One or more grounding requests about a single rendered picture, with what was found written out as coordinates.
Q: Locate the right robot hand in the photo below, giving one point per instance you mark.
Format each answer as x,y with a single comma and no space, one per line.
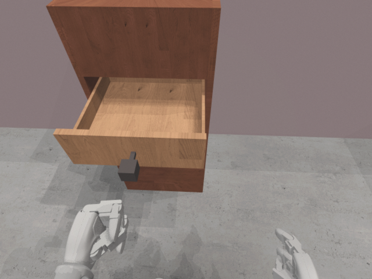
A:
299,265

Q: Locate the left robot hand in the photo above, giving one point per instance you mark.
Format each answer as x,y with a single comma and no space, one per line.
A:
105,221

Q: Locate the drawer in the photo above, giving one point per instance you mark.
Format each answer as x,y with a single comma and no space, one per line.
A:
161,119

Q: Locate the left robot forearm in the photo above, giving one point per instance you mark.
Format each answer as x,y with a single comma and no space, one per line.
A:
73,271

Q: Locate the cabinet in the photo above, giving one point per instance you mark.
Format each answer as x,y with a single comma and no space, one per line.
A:
143,39

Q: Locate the handle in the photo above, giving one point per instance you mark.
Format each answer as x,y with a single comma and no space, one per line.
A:
129,168

